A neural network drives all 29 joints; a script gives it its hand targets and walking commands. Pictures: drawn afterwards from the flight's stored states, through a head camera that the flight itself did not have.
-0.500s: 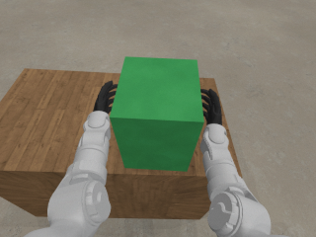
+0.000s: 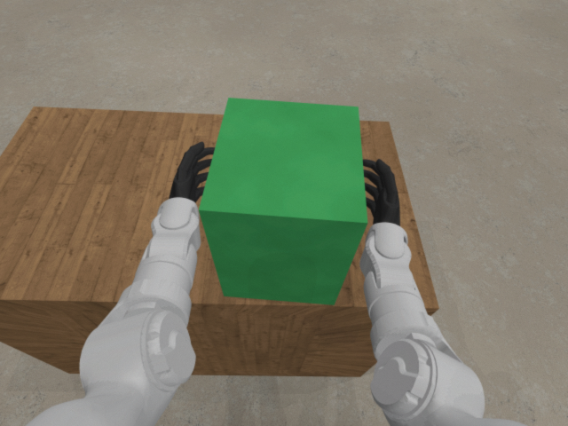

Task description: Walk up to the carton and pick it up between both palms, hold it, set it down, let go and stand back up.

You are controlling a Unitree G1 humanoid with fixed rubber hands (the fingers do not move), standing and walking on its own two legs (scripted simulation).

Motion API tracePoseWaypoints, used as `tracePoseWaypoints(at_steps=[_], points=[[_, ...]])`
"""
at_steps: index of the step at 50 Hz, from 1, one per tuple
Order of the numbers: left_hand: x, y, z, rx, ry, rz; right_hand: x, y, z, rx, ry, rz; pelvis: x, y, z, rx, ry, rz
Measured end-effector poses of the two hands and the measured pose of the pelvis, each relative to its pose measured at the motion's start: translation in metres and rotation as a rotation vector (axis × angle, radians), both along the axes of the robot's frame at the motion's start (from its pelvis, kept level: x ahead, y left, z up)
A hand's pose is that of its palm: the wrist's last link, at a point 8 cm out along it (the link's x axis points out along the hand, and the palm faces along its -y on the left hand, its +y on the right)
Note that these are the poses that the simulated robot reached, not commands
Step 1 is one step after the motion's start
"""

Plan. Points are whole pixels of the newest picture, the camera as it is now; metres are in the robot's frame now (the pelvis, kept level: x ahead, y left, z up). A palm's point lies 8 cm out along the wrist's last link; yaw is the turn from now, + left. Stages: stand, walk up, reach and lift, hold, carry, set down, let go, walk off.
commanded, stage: set down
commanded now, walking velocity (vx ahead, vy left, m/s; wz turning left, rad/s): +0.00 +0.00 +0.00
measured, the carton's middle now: (285, 209) +0.46 +0.01 +0.00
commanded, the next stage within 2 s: none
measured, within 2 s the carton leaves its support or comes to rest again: rests again in 0.10 s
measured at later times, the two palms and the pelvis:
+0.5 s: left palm (189, 201) +0.43 +0.15 +0.05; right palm (383, 224) +0.40 -0.14 +0.05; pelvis -0.01 +0.00 +0.00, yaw +0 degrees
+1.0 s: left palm (189, 201) +0.43 +0.15 +0.05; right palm (383, 224) +0.40 -0.14 +0.05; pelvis -0.01 +0.00 +0.00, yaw +0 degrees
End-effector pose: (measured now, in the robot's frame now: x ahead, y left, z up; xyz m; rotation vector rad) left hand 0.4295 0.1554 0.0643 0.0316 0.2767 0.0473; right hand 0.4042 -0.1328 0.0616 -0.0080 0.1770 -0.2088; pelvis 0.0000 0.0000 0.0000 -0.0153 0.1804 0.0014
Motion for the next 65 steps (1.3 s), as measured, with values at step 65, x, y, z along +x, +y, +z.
tracePoseWaypoints(at_steps=[65], points=[[0.001,-0.004,-0.014,0.008,-0.032,-0.01,-0.004,-0.003,-0.015,-0.031,0.009,-0.01,-0.008,-0.001,-0.001,0.004,0.058,0.0]])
